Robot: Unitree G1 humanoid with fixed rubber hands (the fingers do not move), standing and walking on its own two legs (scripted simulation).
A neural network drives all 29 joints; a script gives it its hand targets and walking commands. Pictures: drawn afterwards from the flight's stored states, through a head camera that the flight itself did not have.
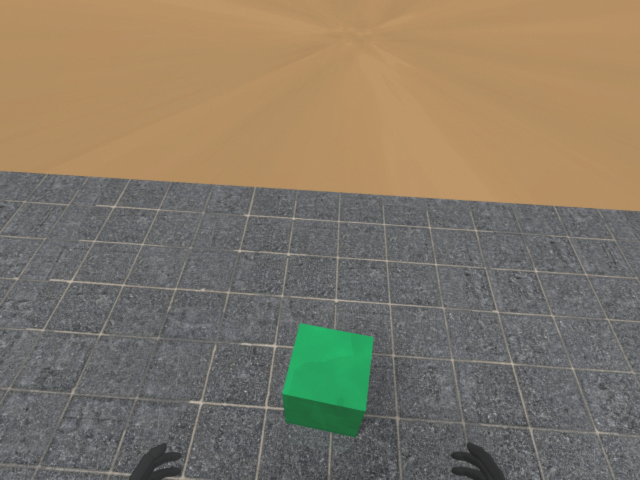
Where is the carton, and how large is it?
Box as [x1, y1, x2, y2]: [282, 323, 373, 436]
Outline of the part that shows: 300,323 282,392 286,422 355,436 365,411 373,337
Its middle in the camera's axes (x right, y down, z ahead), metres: +0.03 +0.41 +1.11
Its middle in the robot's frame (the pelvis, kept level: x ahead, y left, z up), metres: +0.46 -0.05 -0.64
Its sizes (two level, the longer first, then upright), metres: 0.210 0.200 0.250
